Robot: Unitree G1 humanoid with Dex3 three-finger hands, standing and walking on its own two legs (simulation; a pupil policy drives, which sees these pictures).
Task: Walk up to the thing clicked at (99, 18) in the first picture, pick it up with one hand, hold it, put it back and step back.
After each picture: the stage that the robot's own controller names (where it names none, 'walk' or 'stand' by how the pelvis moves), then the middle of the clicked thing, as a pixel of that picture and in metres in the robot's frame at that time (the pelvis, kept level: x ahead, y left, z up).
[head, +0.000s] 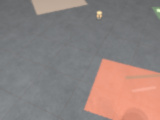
stand; (99, 16) +2.03 -0.23 -0.72
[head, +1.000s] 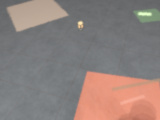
walk; (80, 26) +1.90 +0.16 -0.71
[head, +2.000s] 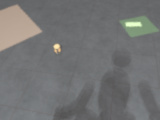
walk; (57, 49) +1.28 +0.35 -0.72
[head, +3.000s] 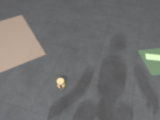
walk; (61, 84) +0.81 +0.25 -0.71
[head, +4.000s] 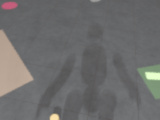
walk; out of the picture +0.49 +0.21 -0.70
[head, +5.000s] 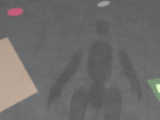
stand; out of the picture +0.37 +0.20 -0.72
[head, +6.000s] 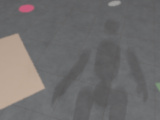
stand; out of the picture +0.38 +0.17 -0.72
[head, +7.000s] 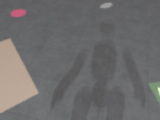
stand; out of the picture +0.36 +0.20 -0.72
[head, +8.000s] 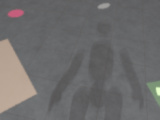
stand; out of the picture +0.36 +0.21 -0.73
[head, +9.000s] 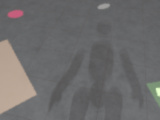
go down; out of the picture +0.35 +0.21 -0.73
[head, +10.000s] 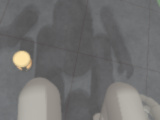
go down; (23, 62) +0.42 +0.26 -0.31
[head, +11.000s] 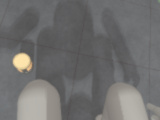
approach; (24, 64) +0.42 +0.27 -0.30
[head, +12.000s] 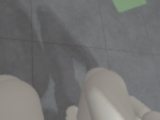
close in; out of the picture +0.39 +0.31 -0.21
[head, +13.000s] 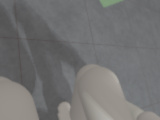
close; out of the picture +0.39 +0.31 -0.21
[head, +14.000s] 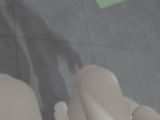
lift; out of the picture +0.36 +0.30 -0.22
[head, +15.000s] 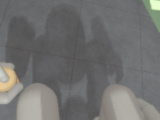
lift; (6, 84) +0.31 +0.26 -0.08
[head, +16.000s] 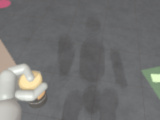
hold; (34, 90) +0.33 +0.17 +0.03
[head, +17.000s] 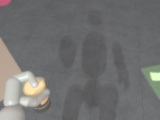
hold; (38, 96) +0.32 +0.17 -0.01
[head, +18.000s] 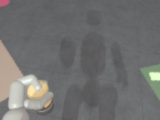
crouch; (41, 99) +0.32 +0.16 -0.02
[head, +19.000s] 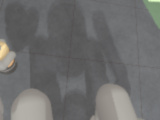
crouch; (2, 59) +0.43 +0.25 -0.11
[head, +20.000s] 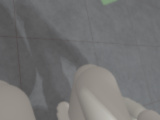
lower; out of the picture +0.38 +0.32 -0.22
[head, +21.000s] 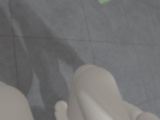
lower; out of the picture +0.38 +0.32 -0.22
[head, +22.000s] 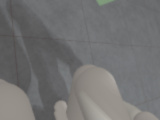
lower; out of the picture +0.38 +0.32 -0.22
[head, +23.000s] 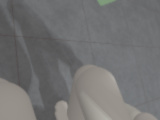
lower; out of the picture +0.38 +0.32 -0.22
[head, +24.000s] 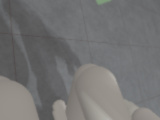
open; out of the picture +0.37 +0.30 -0.22
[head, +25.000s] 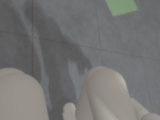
stand; out of the picture +0.37 +0.29 -0.23
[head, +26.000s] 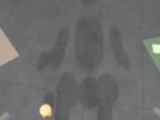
stand; (46, 111) +0.37 +0.22 -0.56
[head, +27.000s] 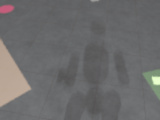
stand; out of the picture +0.35 +0.21 -0.67
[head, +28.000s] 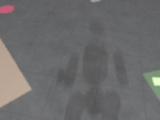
stand; out of the picture +0.34 +0.21 -0.67
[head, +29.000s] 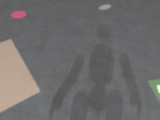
stand; out of the picture +0.37 +0.19 -0.72
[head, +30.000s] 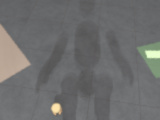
walk; (57, 110) +0.44 +0.19 -0.69
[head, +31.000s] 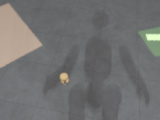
walk; (64, 79) +0.73 +0.19 -0.70
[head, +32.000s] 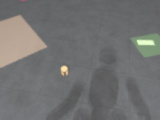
stand; (64, 72) +1.00 +0.25 -0.71
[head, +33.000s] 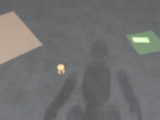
stand; (61, 70) +0.99 +0.22 -0.72
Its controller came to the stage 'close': yes
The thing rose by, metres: 0.69
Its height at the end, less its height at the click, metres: +0.00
